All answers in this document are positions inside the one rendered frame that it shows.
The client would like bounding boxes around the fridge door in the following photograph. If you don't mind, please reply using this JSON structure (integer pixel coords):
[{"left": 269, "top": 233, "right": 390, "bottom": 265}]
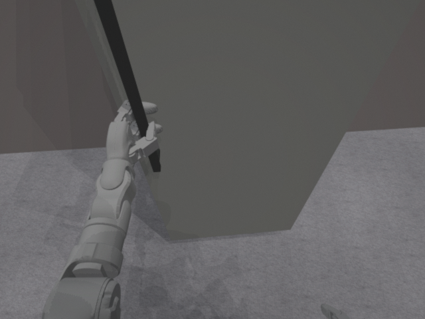
[{"left": 75, "top": 0, "right": 421, "bottom": 240}]

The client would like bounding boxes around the handle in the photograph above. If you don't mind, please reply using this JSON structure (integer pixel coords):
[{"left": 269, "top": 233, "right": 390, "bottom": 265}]
[{"left": 94, "top": 0, "right": 161, "bottom": 172}]

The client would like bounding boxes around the left robot hand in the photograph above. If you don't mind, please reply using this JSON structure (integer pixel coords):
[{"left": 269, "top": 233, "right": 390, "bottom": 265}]
[{"left": 106, "top": 100, "right": 163, "bottom": 167}]

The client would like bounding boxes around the right robot hand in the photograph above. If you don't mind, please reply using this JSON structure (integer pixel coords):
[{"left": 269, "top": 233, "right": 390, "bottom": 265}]
[{"left": 321, "top": 304, "right": 350, "bottom": 319}]

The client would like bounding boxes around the left robot upper arm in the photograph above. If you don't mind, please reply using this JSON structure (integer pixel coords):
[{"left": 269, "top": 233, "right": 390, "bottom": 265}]
[{"left": 44, "top": 277, "right": 121, "bottom": 319}]

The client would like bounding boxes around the left robot forearm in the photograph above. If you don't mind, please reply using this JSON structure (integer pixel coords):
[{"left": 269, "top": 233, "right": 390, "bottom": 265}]
[{"left": 42, "top": 159, "right": 137, "bottom": 319}]

